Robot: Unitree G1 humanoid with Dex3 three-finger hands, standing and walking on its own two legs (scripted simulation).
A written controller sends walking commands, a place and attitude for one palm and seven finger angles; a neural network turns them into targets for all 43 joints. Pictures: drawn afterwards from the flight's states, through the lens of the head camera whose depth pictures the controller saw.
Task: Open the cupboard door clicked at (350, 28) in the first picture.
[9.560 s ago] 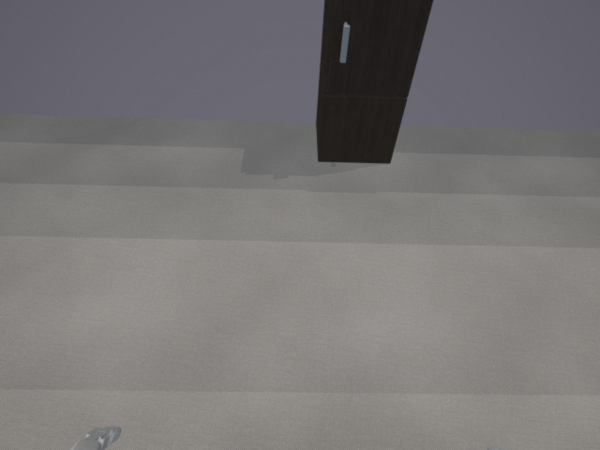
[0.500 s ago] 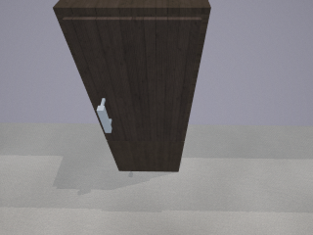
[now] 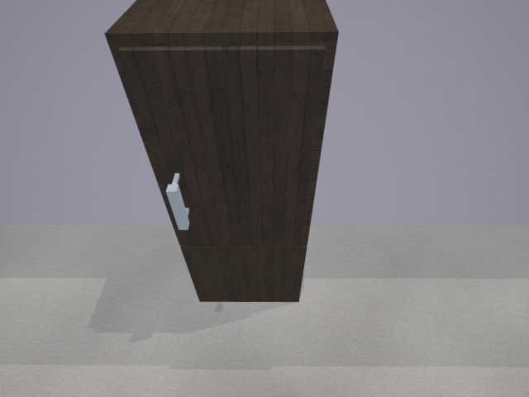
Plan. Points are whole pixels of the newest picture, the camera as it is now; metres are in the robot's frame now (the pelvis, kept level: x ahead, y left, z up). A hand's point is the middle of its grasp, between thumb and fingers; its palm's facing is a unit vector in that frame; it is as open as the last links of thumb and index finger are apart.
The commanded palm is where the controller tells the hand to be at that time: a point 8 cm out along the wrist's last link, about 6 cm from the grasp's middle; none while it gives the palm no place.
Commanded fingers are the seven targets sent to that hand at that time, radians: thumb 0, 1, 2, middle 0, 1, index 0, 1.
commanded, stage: come to a stop and stand still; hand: left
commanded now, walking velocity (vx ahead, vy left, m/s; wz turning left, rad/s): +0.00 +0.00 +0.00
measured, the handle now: (180, 201) +0.57 +0.25 -0.11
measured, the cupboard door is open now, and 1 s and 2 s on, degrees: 0 0 0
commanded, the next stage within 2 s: look again from close up in 0.18 s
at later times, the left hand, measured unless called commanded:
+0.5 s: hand out of the picture +0.00 +0.16 -0.17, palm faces +0.04 -0.98 -0.18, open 7.4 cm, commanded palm none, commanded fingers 0.00 0.90 0.90 -0.20 -0.30 -0.20 -0.30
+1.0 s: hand out of the picture +0.12 +0.19 -0.10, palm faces +0.24 -0.94 -0.24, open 7.3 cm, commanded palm +0.12 +0.22 -0.07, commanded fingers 0.00 0.74 0.83 -0.21 -0.41 -0.21 -0.41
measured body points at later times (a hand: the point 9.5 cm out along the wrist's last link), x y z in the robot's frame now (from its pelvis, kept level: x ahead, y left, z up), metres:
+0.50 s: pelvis +0.01 +0.00 +0.00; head +0.02 -0.01 +0.45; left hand +0.00 +0.22 -0.15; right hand +0.00 -0.21 -0.16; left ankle +0.00 +0.13 -0.73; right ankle -0.02 -0.12 -0.73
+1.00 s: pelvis +0.01 +0.00 +0.00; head +0.03 -0.02 +0.45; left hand +0.10 +0.24 -0.08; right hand +0.07 -0.25 -0.14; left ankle +0.00 +0.13 -0.73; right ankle -0.02 -0.12 -0.73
